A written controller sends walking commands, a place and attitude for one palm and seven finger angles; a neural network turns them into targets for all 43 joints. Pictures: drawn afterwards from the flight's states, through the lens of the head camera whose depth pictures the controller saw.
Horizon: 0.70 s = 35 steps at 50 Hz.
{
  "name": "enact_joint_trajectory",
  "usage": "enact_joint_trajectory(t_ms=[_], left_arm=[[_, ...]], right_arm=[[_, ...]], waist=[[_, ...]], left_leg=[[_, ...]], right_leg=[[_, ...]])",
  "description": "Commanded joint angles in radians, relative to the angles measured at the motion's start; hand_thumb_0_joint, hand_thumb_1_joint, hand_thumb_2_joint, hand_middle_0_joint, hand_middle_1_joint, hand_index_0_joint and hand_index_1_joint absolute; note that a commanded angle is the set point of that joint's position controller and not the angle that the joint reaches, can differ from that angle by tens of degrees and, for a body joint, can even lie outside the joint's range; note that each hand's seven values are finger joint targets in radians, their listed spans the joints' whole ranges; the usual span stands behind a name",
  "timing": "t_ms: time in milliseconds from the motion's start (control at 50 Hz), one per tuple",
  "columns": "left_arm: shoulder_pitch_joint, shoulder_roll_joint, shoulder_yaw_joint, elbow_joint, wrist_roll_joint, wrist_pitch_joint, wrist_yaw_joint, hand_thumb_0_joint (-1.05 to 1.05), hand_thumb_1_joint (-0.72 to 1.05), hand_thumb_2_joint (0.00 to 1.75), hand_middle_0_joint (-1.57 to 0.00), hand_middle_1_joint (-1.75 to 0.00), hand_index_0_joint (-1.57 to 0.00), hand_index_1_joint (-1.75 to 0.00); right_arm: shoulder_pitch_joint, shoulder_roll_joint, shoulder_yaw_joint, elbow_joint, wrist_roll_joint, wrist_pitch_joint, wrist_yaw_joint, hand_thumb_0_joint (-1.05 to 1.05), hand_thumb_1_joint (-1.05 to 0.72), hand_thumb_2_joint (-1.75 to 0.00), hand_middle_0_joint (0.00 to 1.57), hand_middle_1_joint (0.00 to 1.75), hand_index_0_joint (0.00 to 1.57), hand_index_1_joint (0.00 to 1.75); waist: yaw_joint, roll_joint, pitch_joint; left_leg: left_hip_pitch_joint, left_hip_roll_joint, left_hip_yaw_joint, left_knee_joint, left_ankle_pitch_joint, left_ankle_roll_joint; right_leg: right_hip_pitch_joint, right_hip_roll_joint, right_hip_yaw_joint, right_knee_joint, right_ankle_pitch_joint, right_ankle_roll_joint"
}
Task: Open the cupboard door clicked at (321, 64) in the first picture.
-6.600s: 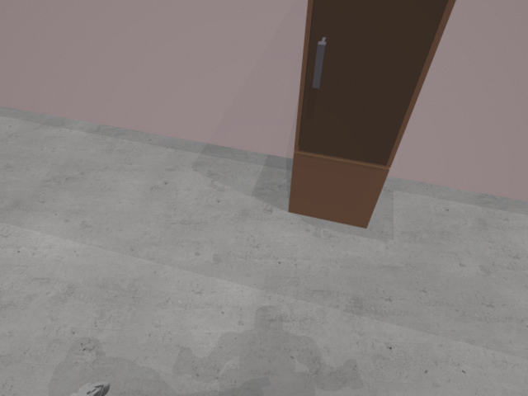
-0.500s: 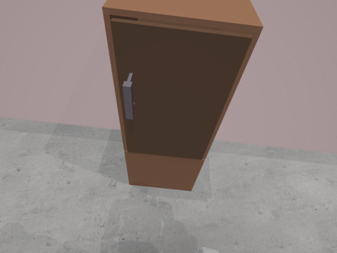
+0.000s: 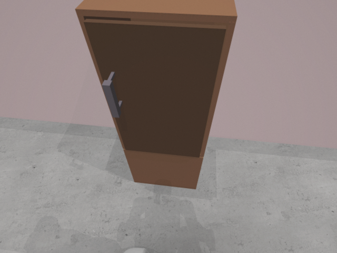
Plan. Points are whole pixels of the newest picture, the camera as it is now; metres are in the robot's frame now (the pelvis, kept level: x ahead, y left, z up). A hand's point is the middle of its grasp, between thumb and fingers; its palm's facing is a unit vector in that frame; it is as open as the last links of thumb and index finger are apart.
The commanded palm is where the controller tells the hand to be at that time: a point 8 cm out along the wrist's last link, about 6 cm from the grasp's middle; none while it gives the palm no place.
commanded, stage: come to a stop and stand still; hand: left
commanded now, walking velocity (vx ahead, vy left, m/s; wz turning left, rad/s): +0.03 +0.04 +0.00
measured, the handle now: (114, 95) +0.54 +0.22 +0.03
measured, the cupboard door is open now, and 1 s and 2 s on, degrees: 0 0 0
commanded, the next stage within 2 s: look again from close up in 0.46 s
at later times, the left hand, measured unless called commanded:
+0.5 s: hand out of the picture -0.01 +0.22 -0.17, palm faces +0.02 -0.97 -0.22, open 7.3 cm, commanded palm none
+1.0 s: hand out of the picture +0.04 +0.20 -0.17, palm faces -0.03 -0.98 -0.22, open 7.3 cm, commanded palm none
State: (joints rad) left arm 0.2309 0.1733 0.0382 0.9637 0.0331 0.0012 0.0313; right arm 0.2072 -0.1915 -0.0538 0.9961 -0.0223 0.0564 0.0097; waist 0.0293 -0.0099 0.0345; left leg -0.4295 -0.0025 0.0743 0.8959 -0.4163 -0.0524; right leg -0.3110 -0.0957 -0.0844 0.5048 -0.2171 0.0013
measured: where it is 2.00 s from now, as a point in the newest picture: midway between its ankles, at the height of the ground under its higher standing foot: outside the picture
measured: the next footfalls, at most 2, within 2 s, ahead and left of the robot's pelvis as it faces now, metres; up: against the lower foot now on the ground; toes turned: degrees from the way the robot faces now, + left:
left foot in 0.12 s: +0.03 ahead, +0.13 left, +0.00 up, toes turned +3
right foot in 0.40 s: +0.00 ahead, -0.07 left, +0.00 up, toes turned -3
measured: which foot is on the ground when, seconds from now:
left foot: up 0.00-0.10, down 0.12-1.00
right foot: down 0.00-0.12, up 0.14-0.38, down 0.40-1.00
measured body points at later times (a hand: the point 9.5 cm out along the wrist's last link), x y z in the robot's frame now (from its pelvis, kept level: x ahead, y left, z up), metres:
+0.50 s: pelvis -0.01 +0.04 +0.00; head +0.00 +0.03 +0.44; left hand -0.01 +0.27 -0.16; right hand +0.02 -0.19 -0.17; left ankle -0.01 +0.13 -0.74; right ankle -0.04 -0.07 -0.74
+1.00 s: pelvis +0.01 +0.02 +0.00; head +0.02 +0.02 +0.45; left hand +0.04 +0.25 -0.16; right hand +0.02 -0.21 -0.16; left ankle -0.01 +0.13 -0.74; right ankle -0.04 -0.07 -0.74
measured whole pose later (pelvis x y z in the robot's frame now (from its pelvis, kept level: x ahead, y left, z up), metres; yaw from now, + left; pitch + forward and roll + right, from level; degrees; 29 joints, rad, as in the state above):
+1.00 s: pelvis +0.01 +0.02 +0.00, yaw -1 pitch +1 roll +1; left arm 0.25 0.18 -0.02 1.06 0.01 -0.02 0.03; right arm 0.27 -0.17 0.02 1.09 -0.02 -0.02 -0.02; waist -0.01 -0.01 0.02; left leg -0.20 0.01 0.10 0.48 -0.29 0.02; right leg -0.18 0.01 -0.05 0.49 -0.33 -0.04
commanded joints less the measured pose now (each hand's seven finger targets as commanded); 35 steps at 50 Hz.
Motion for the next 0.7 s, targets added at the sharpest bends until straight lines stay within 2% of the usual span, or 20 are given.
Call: enact_joint_trajectory(t_ms=[0, 40, 60, 80, 100, 120, 160, 200, 300, 360, 380, 400, 420, 440, 460, 480, 520, 560, 600, 680], left_arm=[[0.062, 0.217, 0.058, -0.031, 0.004, -0.002, 0.015, 0.00, 0.90, 0.90, -0.20, -0.30, -0.20, -0.30], [0.029, 0.204, 0.058, -0.031, -0.004, 0.008, 0.012, 0.00, 0.90, 0.90, -0.20, -0.30, -0.20, -0.30], [0.025, 0.168, 0.049, -0.037, -0.008, 0.014, 0.010, 0.00, 0.90, 0.90, -0.20, -0.30, -0.20, -0.30], [0.040, 0.101, 0.036, -0.055, -0.012, 0.024, 0.005, 0.00, 0.90, 0.90, -0.20, -0.30, -0.20, -0.30], [0.025, 0.062, 0.025, -0.066, -0.011, 0.028, 0.005, 0.00, 0.90, 0.90, -0.20, -0.30, -0.20, -0.30], [0.005, 0.080, 0.026, -0.067, -0.010, 0.029, 0.005, 0.00, 0.90, 0.90, -0.20, -0.30, -0.20, -0.30], [0.037, 0.066, 0.027, -0.015, -0.002, 0.030, -0.004, 0.00, 0.90, 0.90, -0.20, -0.30, -0.20, -0.30], [0.084, 0.051, 0.020, 0.013, -0.003, 0.023, -0.007, 0.00, 0.90, 0.90, -0.20, -0.30, -0.20, -0.30], [0.060, 0.024, 0.000, 0.024, -0.010, 0.009, -0.001, 0.00, 0.90, 0.90, -0.20, -0.30, -0.20, -0.30], [0.138, 0.034, -0.005, 0.066, -0.011, -0.008, 0.005, 0.00, 0.90, 0.90, -0.20, -0.30, -0.20, -0.30], [0.143, 0.062, -0.004, 0.074, -0.009, -0.016, 0.009, 0.00, 0.90, 0.90, -0.20, -0.30, -0.20, -0.30], [0.146, 0.084, -0.007, 0.079, -0.012, -0.022, 0.009, 0.00, 0.90, 0.90, -0.20, -0.30, -0.20, -0.30], [0.135, 0.099, -0.010, 0.080, -0.015, -0.022, 0.007, 0.00, 0.90, 0.90, -0.20, -0.30, -0.20, -0.30], [0.126, 0.075, -0.018, 0.092, -0.001, -0.022, 0.041, 0.00, 0.90, 0.90, -0.20, -0.30, -0.20, -0.30], [0.081, 0.108, -0.014, 0.035, -0.008, -0.018, 0.036, 0.00, 0.90, 0.90, -0.20, -0.30, -0.20, -0.30], [0.076, 0.105, -0.014, 0.020, -0.005, -0.020, 0.026, 0.00, 0.90, 0.90, -0.20, -0.30, -0.20, -0.30], [0.103, 0.090, -0.023, 0.022, -0.008, -0.026, 0.013, 0.00, 0.90, 0.90, -0.20, -0.30, -0.20, -0.30], [0.101, 0.085, -0.031, 0.028, -0.013, -0.037, 0.008, 0.00, 0.90, 0.90, -0.20, -0.30, -0.20, -0.30], [0.094, 0.090, -0.034, 0.032, -0.019, -0.045, 0.007, 0.00, 0.90, 0.90, -0.20, -0.30, -0.20, -0.30], [0.086, 0.101, -0.037, 0.037, -0.022, -0.047, 0.009, 0.00, 0.90, 0.90, -0.20, -0.30, -0.20, -0.30]], right_arm=[[0.038, -0.022, 0.001, -0.070, 0.014, -0.030, -0.006, 0.00, -0.90, -0.90, 0.20, 0.30, 0.20, 0.30], [0.117, -0.019, 0.003, -0.043, 0.014, -0.039, -0.011, 0.00, -0.90, -0.90, 0.20, 0.30, 0.20, 0.30], [0.160, -0.048, 0.000, -0.030, 0.015, -0.049, -0.016, 0.00, -0.90, -0.90, 0.20, 0.30, 0.20, 0.30], [0.159, -0.118, -0.015, -0.041, 0.006, -0.052, -0.020, 0.00, -0.90, -0.90, 0.20, 0.30, 0.20, 0.30], [0.135, -0.172, -0.022, -0.064, 0.002, -0.046, -0.025, 0.00, -0.90, -0.90, 0.20, 0.30, 0.20, 0.30], [0.093, -0.159, -0.016, -0.081, -0.006, -0.042, -0.028, 0.00, -0.90, -0.90, 0.20, 0.30, 0.20, 0.30], [0.009, -0.096, 0.006, -0.077, -0.006, -0.054, -0.039, 0.00, -0.90, -0.90, 0.20, 0.30, 0.20, 0.30], [-0.004, -0.081, 0.016, -0.080, -0.002, -0.063, -0.041, 0.00, -0.90, -0.90, 0.20, 0.30, 0.20, 0.30], [0.087, -0.084, 0.013, -0.031, -0.004, -0.069, -0.049, 0.00, -0.90, -0.90, 0.20, 0.30, 0.20, 0.30], [0.088, -0.072, 0.020, -0.012, 0.009, -0.073, -0.048, 0.00, -0.90, -0.90, 0.20, 0.30, 0.20, 0.30], [0.093, -0.042, 0.025, -0.007, 0.016, -0.077, -0.044, 0.00, -0.90, -0.90, 0.20, 0.30, 0.20, 0.30], [0.079, -0.031, 0.031, -0.008, 0.018, -0.078, -0.042, 0.00, -0.90, -0.90, 0.20, 0.30, 0.20, 0.30], [0.087, -0.024, 0.034, -0.004, 0.016, -0.077, -0.039, 0.00, -0.90, -0.90, 0.20, 0.30, 0.20, 0.30], [0.035, -0.103, 0.027, -0.042, 0.010, -0.071, -0.029, 0.00, -0.90, -0.90, 0.20, 0.30, 0.20, 0.30], [0.107, -0.074, 0.029, -0.051, -0.002, -0.064, -0.022, 0.00, -0.90, -0.90, 0.20, 0.30, 0.20, 0.30], [0.086, -0.084, 0.027, -0.049, -0.010, -0.066, -0.016, 0.00, -0.90, -0.90, 0.20, 0.30, 0.20, 0.30], [0.072, -0.095, 0.032, -0.075, -0.005, -0.068, -0.016, 0.00, -0.90, -0.90, 0.20, 0.30, 0.20, 0.30], [0.082, -0.087, 0.041, -0.073, 0.001, -0.078, -0.017, 0.00, -0.90, -0.90, 0.20, 0.30, 0.20, 0.30], [0.107, -0.078, 0.049, -0.052, 0.002, -0.089, -0.020, 0.00, -0.90, -0.90, 0.20, 0.30, 0.20, 0.30], [0.125, -0.075, 0.055, -0.016, 0.006, -0.095, -0.025, 0.00, -0.90, -0.90, 0.20, 0.30, 0.20, 0.30]], waist=[[0.008, -0.179, -0.088], [-0.035, -0.166, -0.095], [-0.053, -0.074, -0.111], [-0.051, 0.155, -0.098], [-0.050, 0.314, -0.046], [-0.047, 0.225, -0.003], [-0.008, 0.196, 0.002], [0.007, 0.152, -0.014], [-0.028, 0.102, -0.035], [0.003, 0.023, -0.077], [-0.006, -0.034, -0.082], [-0.014, -0.076, -0.052], [-0.027, -0.077, -0.040], [-0.036, 0.041, 0.076], [-0.059, 0.070, 0.039], [-0.040, 0.125, 0.082], [-0.028, 0.041, 0.082], [-0.032, -0.052, 0.041], [-0.036, -0.073, -0.020], [-0.037, -0.069, -0.022]], left_leg=[[0.070, 0.001, -0.014, -0.207, 0.015, 0.015], [0.261, -0.014, 0.016, -0.410, 0.161, 0.028], [0.356, 0.027, -0.009, -0.508, 0.200, 0.038], [0.375, 0.200, -0.228, -0.589, 0.204, 0.094], [0.258, 0.333, -0.361, -0.667, 0.280, 0.188], [0.146, 0.343, -0.337, -0.668, 0.272, 0.252], [0.124, 0.243, -0.245, -0.659, 0.310, 0.228], [0.155, 0.215, -0.187, -0.629, 0.429, 0.224], [0.281, 0.230, -0.198, -0.571, 0.623, 0.241], [0.238, 0.171, -0.168, -0.499, 0.491, 0.169], [0.173, 0.131, -0.142, -0.478, 0.405, 0.126], [0.154, 0.083, -0.100, -0.474, 0.285, 0.094], [0.174, 0.062, -0.090, -0.493, 0.229, 0.080], [0.209, 0.088, -0.067, -0.405, 0.216, 0.059], [0.146, 0.106, -0.130, -0.459, 0.056, 0.079], [0.102, 0.107, -0.142, -0.509, 0.010, 0.097], [0.042, 0.106, -0.173, -0.557, -0.064, 0.117], [0.099, 0.089, -0.145, -0.518, 0.066, 0.118], [0.173, 0.084, -0.120, -0.484, 0.200, 0.116], [0.203, 0.089, -0.101, -0.482, 0.273, 0.109]], right_leg=[[0.096, -0.244, 0.243, -0.131, 0.252, -0.175], [-0.022, -0.181, 0.198, -0.087, 0.095, -0.119], [-0.070, -0.116, 0.147, -0.004, -0.004, -0.077], [-0.184, -0.007, 0.061, 0.144, -0.192, -0.018], [-0.216, 0.046, 0.011, 0.279, -0.355, 0.016], [-0.170, 0.033, 0.060, 0.386, -0.329, 0.004], [-0.131, 0.029, 0.082, 0.470, -0.223, -0.001], [-0.114, 0.030, 0.074, 0.463, -0.185, 0.004], [-0.032, 0.036, 0.047, 0.164, -0.225, 0.015], [0.148, 0.024, 0.070, -0.113, 0.017, 0.011], [0.224, -0.033, 0.153, -0.138, 0.121, -0.013], [0.202, -0.104, 0.215, -0.141, 0.224, -0.049], [0.167, -0.135, 0.213, -0.133, 0.250, -0.074], [-0.002, -0.051, 0.190, -0.075, 0.047, -0.064], [-0.011, -0.023, 0.152, -0.065, -0.213, -0.070], [-0.020, 0.007, 0.114, -0.040, -0.203, -0.065], [0.023, 0.031, 0.108, -0.044, -0.215, -0.057], [0.038, 0.011, 0.150, -0.080, -0.172, -0.062], [0.061, -0.006, 0.163, -0.085, -0.084, -0.063], [0.089, -0.013, 0.166, -0.087, 0.033, -0.061]])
